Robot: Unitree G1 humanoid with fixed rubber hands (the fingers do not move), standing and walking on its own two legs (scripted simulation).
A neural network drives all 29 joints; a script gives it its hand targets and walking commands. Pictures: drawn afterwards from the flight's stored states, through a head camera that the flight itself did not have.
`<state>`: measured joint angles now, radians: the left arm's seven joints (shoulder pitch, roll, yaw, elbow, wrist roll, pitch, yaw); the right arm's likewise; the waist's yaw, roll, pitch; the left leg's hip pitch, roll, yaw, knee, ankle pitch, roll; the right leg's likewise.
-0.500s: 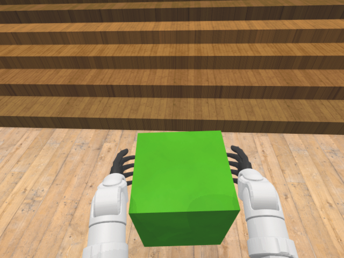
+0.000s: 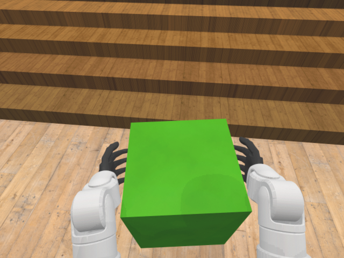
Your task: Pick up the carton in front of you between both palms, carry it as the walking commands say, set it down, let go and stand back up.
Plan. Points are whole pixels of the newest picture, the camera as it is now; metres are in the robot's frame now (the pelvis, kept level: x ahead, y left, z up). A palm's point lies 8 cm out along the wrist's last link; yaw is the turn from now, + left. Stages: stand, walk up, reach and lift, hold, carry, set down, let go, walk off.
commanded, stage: carry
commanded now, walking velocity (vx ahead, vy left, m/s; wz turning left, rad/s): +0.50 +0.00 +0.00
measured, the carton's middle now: (180, 187) +0.27 +0.01 +0.02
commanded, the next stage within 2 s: none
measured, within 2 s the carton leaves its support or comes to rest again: neither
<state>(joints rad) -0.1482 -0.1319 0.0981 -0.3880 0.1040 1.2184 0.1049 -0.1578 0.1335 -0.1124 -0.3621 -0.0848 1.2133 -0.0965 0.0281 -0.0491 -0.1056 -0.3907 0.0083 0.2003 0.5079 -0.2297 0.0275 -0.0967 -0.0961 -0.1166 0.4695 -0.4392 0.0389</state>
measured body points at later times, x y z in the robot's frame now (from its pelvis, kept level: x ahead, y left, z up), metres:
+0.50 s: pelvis +0.33 -0.04 +0.00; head +0.35 -0.04 +0.45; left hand +0.59 +0.13 +0.05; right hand +0.61 -0.17 +0.05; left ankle +0.14 +0.07 -0.63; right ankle +0.40 -0.09 -0.73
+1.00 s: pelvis +0.66 +0.01 -0.01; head +0.69 +0.01 +0.44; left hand +1.01 +0.14 +0.12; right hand +0.99 -0.16 +0.13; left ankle +0.75 +0.07 -0.73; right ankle +0.47 -0.10 -0.63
